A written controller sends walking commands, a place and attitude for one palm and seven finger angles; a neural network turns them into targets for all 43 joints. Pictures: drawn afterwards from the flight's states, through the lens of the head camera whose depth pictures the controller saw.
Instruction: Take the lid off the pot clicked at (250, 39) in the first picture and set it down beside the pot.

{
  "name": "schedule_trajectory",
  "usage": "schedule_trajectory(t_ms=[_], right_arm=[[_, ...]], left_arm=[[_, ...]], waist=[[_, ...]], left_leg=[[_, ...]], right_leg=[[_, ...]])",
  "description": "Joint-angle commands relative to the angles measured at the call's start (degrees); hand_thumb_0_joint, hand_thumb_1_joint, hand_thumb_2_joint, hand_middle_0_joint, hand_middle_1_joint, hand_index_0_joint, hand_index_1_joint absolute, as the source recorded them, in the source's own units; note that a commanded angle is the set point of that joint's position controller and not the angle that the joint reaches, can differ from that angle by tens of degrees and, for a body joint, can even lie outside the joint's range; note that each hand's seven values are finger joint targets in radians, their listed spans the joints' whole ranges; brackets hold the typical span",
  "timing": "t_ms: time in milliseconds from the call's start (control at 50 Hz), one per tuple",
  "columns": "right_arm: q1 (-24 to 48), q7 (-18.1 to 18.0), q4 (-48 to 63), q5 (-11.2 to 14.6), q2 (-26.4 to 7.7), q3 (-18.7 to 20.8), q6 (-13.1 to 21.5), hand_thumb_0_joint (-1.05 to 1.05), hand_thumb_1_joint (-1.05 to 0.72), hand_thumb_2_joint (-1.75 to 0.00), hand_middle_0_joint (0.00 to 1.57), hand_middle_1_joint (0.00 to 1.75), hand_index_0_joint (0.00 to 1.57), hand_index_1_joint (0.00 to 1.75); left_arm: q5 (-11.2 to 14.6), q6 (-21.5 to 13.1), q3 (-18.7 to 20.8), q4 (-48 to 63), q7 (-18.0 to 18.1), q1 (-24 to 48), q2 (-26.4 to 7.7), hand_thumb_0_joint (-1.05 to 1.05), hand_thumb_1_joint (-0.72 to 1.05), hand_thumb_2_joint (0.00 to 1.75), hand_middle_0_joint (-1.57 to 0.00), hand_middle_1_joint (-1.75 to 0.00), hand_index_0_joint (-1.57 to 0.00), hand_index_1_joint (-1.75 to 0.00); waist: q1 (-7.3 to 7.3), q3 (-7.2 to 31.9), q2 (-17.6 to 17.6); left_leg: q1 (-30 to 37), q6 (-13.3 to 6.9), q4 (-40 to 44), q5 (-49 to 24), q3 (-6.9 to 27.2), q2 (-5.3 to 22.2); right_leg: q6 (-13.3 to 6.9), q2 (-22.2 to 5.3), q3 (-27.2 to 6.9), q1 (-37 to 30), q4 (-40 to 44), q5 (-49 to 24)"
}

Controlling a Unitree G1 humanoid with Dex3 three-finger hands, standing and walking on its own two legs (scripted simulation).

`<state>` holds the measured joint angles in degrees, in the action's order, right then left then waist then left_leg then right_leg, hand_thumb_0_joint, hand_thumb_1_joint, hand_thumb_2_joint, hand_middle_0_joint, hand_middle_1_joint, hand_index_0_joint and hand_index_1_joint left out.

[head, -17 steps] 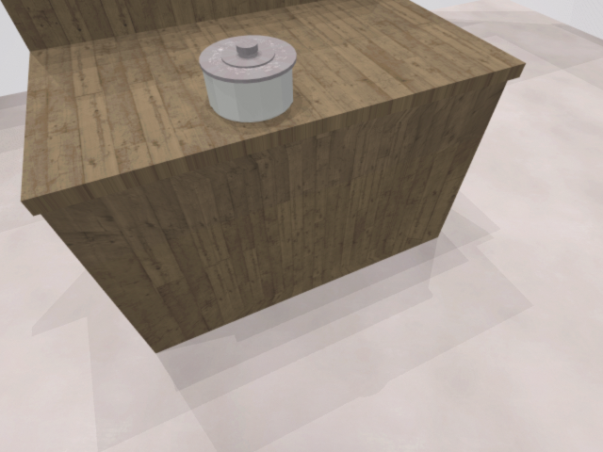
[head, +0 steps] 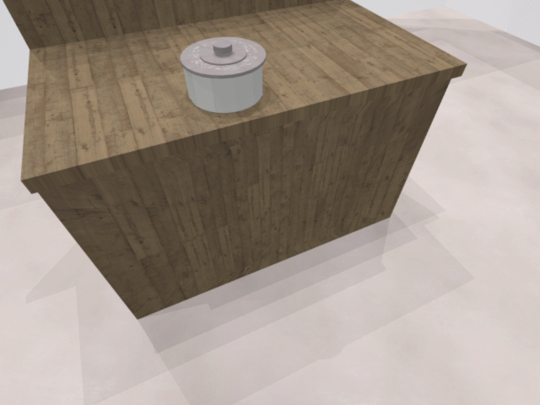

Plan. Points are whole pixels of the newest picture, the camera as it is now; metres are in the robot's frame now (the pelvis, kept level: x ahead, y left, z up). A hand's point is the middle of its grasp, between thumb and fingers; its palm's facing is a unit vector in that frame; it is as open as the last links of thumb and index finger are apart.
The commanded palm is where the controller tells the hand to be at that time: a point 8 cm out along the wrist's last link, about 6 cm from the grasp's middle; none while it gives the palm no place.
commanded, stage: look at it before walking up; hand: left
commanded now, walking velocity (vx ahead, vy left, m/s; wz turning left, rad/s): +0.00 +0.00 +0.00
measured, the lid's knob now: (222, 46) +0.85 +0.17 +0.13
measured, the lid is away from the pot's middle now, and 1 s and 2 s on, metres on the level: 0.00 0.00 0.00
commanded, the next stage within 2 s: turn to face it in 0.30 s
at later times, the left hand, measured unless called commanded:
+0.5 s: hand out of the picture +0.01 +0.19 -0.17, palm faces +0.04 -0.97 -0.24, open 7.4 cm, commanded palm none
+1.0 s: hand out of the picture +0.02 +0.24 -0.16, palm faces +0.28 -0.92 -0.27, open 7.4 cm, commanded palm none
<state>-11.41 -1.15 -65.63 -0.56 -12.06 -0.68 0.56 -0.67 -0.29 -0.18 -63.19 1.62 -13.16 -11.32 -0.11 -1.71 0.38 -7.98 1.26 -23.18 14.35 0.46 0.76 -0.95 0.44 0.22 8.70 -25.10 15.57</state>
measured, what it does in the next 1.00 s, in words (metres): lifts its right foot, turning left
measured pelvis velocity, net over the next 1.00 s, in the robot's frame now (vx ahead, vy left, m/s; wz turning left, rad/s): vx -0.02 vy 0.01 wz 0.28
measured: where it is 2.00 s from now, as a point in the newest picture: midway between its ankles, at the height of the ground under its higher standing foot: outside the picture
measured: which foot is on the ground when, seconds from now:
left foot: down 0.00-1.00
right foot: down 0.00-0.72, up 0.74-1.00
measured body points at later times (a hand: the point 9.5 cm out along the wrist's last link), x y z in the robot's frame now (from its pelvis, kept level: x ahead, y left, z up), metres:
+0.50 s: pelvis +0.00 +0.00 +0.00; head +0.01 +0.00 +0.45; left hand +0.01 +0.24 -0.15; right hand +0.01 -0.23 -0.16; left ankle -0.02 +0.13 -0.74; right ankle -0.02 -0.11 -0.74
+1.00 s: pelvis -0.02 +0.01 +0.00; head +0.02 +0.02 +0.45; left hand +0.01 +0.29 -0.14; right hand +0.08 -0.22 -0.15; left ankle -0.02 +0.12 -0.74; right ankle +0.00 -0.13 -0.69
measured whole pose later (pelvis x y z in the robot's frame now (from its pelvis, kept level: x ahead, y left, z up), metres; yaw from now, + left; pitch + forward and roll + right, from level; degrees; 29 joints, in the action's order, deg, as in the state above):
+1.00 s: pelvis -0.02 +0.01 +0.00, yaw +16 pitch +1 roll +0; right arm -13.9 -0.5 -54.6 -1.3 -12.1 2.4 -1.8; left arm -0.8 3.2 3.7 -51.7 1.2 -8.1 -13.3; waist 1.7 -4.1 0.5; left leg -16.9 -1.8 -25.9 10.1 5.7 -3.5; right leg 3.2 -2.0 -0.5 24.5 -52.3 24.6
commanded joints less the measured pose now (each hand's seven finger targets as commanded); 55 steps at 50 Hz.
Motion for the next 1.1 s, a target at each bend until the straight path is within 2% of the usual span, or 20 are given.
schedule_trajectory(t_ms=[0, 380, 440, 520, 560, 600, 620, 640, 660, 680, 700, 720, 740, 780, 840, 960, 1000, 1040, 1060, 1080], right_arm=[[-1.5, -0.6, 1.8, 0.1, -6.9, 1.5, 1.1, 0.00, -0.90, -0.90, 0.20, 0.30, 0.20, 0.30], [-3.1, -0.7, 1.2, 0.2, -5.7, 1.4, 1.1, 0.00, -0.90, -0.90, 0.20, 0.30, 0.20, 0.30], [-3.6, -0.6, 1.9, 0.3, -4.9, 1.5, 0.3, 0.00, -0.90, -0.90, 0.20, 0.30, 0.20, 0.30], [-2.8, -0.3, 5.2, 0.1, -5.6, 2.8, -0.9, 0.00, -0.90, -0.90, 0.20, 0.30, 0.20, 0.30], [-2.7, -0.2, 7.1, 0.1, -5.2, 3.5, -1.6, 0.00, -0.90, -0.90, 0.20, 0.30, 0.20, 0.30], [-2.0, 0.1, 8.6, 0.0, -4.6, 4.1, -1.8, 0.00, -0.90, -0.90, 0.20, 0.30, 0.20, 0.30], [-1.8, 0.3, 9.1, 0.1, -4.3, 4.2, -1.8, 0.00, -0.90, -0.90, 0.20, 0.30, 0.20, 0.30], [-3.0, 0.5, 9.4, 0.2, -4.1, 4.4, -1.7, 0.00, -0.90, -0.90, 0.20, 0.30, 0.20, 0.30], [-5.7, 0.7, 9.1, 0.0, -4.4, 4.4, -1.4, 0.00, -0.90, -0.90, 0.20, 0.30, 0.20, 0.30], [-8.2, 0.8, 9.4, -0.5, -7.7, 5.0, -1.0, 0.00, -0.90, -0.90, 0.20, 0.30, 0.20, 0.30], [-11.3, 0.6, 9.5, -1.0, -11.8, 6.1, -0.8, 0.00, -0.90, -0.90, 0.20, 0.30, 0.20, 0.30], [-13.2, 0.0, 8.8, -0.8, -11.8, 6.2, -0.9, 0.00, -0.90, -0.90, 0.20, 0.30, 0.20, 0.30], [-10.9, -0.2, 9.7, -0.6, -11.1, 6.0, -0.9, 0.00, -0.90, -0.90, 0.20, 0.30, 0.20, 0.30], [-5.4, -0.4, 12.0, -0.6, -9.8, 5.6, -0.6, 0.00, -0.90, -0.90, 0.20, 0.30, 0.20, 0.30], [-3.8, -0.4, 13.0, -0.3, -9.7, 5.4, -0.5, 0.00, -0.90, -0.90, 0.20, 0.30, 0.20, 0.30], [-4.2, -0.1, 14.5, -0.8, -11.6, 6.4, -1.5, 0.00, -0.90, -0.90, 0.20, 0.30, 0.20, 0.30], [-3.1, 0.0, 15.4, -0.9, -12.0, 6.7, -1.8, 0.00, -0.90, -0.90, 0.20, 0.30, 0.20, 0.30], [-1.1, 0.2, 16.1, -0.5, -11.3, 6.7, -1.9, 0.00, -0.90, -0.90, 0.20, 0.30, 0.20, 0.30], [-0.8, 0.3, 16.5, 0.0, -9.3, 6.3, -1.9, 0.00, -0.90, -0.90, 0.20, 0.30, 0.20, 0.30], [-1.4, 0.6, 17.4, 0.6, -5.2, 5.8, -1.9, 0.00, -0.90, -0.90, 0.20, 0.30, 0.20, 0.30]], left_arm=[[0.0, -1.1, 1.5, 2.1, 0.5, -2.2, -8.5, 0.00, 0.90, 0.90, -0.20, -0.30, -0.20, -0.30], [0.0, -1.2, 1.4, 1.7, 0.6, -4.1, -7.4, 0.00, 0.90, 0.90, -0.20, -0.30, -0.20, -0.30], [0.1, -0.2, 2.0, 2.4, 0.8, -4.4, -7.1, 0.00, 0.90, 0.90, -0.20, -0.30, -0.20, -0.30], [0.1, 0.8, 3.8, 5.1, 1.0, -4.2, -9.3, 0.00, 0.90, 0.90, -0.20, -0.30, -0.20, -0.30], [-0.2, 1.2, 4.5, 7.1, 1.0, -4.0, -10.7, 0.00, 0.90, 0.90, -0.20, -0.30, -0.20, -0.30], [-0.6, 1.1, 5.1, 8.8, 1.1, -2.8, -11.3, 0.00, 0.90, 0.90, -0.20, -0.30, -0.20, -0.30], [-0.8, 1.2, 5.2, 9.5, 1.1, -2.0, -11.3, 0.00, 0.90, 0.90, -0.20, -0.30, -0.20, -0.30], [-0.7, 1.4, 5.2, 10.2, 1.1, -1.0, -11.2, 0.00, 0.90, 0.90, -0.20, -0.30, -0.20, -0.30], [-0.5, 1.5, 5.3, 11.0, 1.0, 0.3, -11.0, 0.00, 0.90, 0.90, -0.20, -0.30, -0.20, -0.30], [-0.2, 1.9, 5.2, 12.1, 0.7, -0.1, -8.6, 0.00, 0.90, 0.90, -0.20, -0.30, -0.20, -0.30], [-0.1, 2.1, 4.7, 14.1, 0.7, 2.3, -6.6, 0.00, 0.90, 0.90, -0.20, -0.30, -0.20, -0.30], [-0.5, 2.5, 4.8, 14.5, 1.1, 4.8, -7.4, 0.00, 0.90, 0.90, -0.20, -0.30, -0.20, -0.30], [-0.4, 2.3, 4.9, 14.8, 0.8, 4.8, -7.3, 0.00, 0.90, 0.90, -0.20, -0.30, -0.20, -0.30], [-0.3, 1.9, 4.9, 13.8, 0.0, 3.8, -6.8, 0.00, 0.90, 0.90, -0.20, -0.30, -0.20, -0.30], [-0.3, 2.1, 4.8, 13.7, -0.4, 2.4, -6.5, 0.00, 0.90, 0.90, -0.20, -0.30, -0.20, -0.30], [0.0, 2.1, 4.6, 16.0, -0.2, 3.9, -5.9, 0.00, 0.90, 0.90, -0.20, -0.30, -0.20, -0.30], [0.1, 1.9, 4.5, 15.9, -0.1, 1.9, -5.8, 0.00, 0.90, 0.90, -0.20, -0.30, -0.20, -0.30], [0.2, 1.2, 4.7, 15.0, 0.1, -2.6, -6.6, 0.00, 0.90, 0.90, -0.20, -0.30, -0.20, -0.30], [0.0, 0.7, 5.2, 14.8, 0.5, -4.5, -8.4, 0.00, 0.90, 0.90, -0.20, -0.30, -0.20, -0.30], [-1.0, 0.2, 6.2, 15.0, 0.9, -5.3, -13.9, 0.00, 0.90, 0.90, -0.20, -0.30, -0.20, -0.30]], waist=[[0.18, 0.1, 0.1], [0.11, 0.1, -1.3], [-0.24, -1.0, -0.4], [-0.58, -0.5, -3.0], [-0.72, -0.1, -7.6], [-0.47, -0.3, -10.6], [-0.24, -0.7, -10.6], [0.64, -0.6, -9.3], [2.03, 0.3, -5.9], [2.82, 0.7, 5.6], [4.44, 0.5, 17.7], [4.95, 0.6, 13.6], [3.23, 0.4, 8.2], [1.26, 1.3, 4.4], [0.68, 2.3, 6.9], [2.14, 3.7, 8.5], [1.40, 4.6, 8.9], [-0.80, 5.8, 6.6], [-1.76, 5.6, 1.7], [-1.75, 4.2, -14.2]], left_leg=[[0.5, -2.2, 2.9, -11.5, 3.6, 4.7], [0.4, -2.3, 2.8, -12.2, 3.8, 4.6], [-3.1, -2.3, 0.3, -12.9, 4.3, 4.0], [-9.3, -2.2, -6.6, -10.1, 3.4, 2.2], [-11.5, -1.8, -13.5, -4.6, 0.9, 0.6], [-12.2, -0.7, -18.9, 8.8, -1.4, 0.4], [-11.7, -0.5, -17.9, 10.9, -2.2, 1.0], [-8.6, -0.7, -14.1, 8.0, -2.1, 1.4], [-4.0, -1.3, -7.6, -1.4, -1.2, 2.0], [-1.0, -4.8, -0.9, -12.2, 10.8, 8.2], [0.9, -11.7, 6.2, -20.7, 28.9, 17.8], [-0.8, -13.6, 7.8, -16.8, 31.5, 18.7], [-0.7, -14.7, 6.6, -12.6, 30.5, 17.8], [-2.6, -12.7, 6.8, -9.8, 23.8, 13.7], [-2.8, -11.3, 6.9, -11.6, 18.9, 10.0], [-1.8, -11.9, 5.1, -12.4, 22.1, 9.9], [-4.1, -11.3, 3.5, -13.7, 22.6, 9.4], [-7.7, -8.9, -1.2, -13.6, 20.3, 7.0], [-14.2, -6.2, -6.0, -7.3, 18.0, 4.0], [-26.0, -1.5, -18.7, 7.3, 8.1, -4.1]], right_leg=[[-0.4, -6.1, -5.3, 2.4, 4.8, -11.4], [-0.3, -6.2, -4.7, 1.9, 5.2, -12.0], [0.0, -6.8, -2.9, 1.3, 2.5, -11.1], [-1.9, -10.4, -3.5, 0.9, 1.1, -8.5], [-4.7, -15.0, -5.9, 1.9, 3.1, -7.0], [-8.6, -20.1, -7.9, 3.4, 3.3, -12.0], [-9.0, -20.8, -6.1, 4.0, 1.8, -15.0], [-8.0, -20.4, -4.3, 5.9, -1.0, -16.2], [-5.2, -17.8, -0.3, 8.3, -6.2, -14.9], [-0.5, -10.3, 5.8, 14.0, -16.6, -4.1], [3.1, -2.4, 6.5, 21.6, -29.7, 20.3], [2.4, -3.0, -0.8, 23.5, -37.7, 20.5], [2.1, -4.0, -2.2, 25.6, -40.5, 16.8], [3.0, -4.5, -2.9, 24.3, -40.8, 9.2], [4.1, -3.6, -1.4, 21.5, -36.2, 6.9], [4.2, -1.4, -0.6, 16.9, -23.3, 10.3], [3.6, -0.4, -0.4, 12.0, -17.9, 9.5], [3.4, 0.2, 0.2, 3.4, -5.7, 2.3], [2.9, -3.0, -2.7, -4.0, 3.5, -2.2], [-2.1, -17.7, -20.1, -9.2, 9.7, -0.6]])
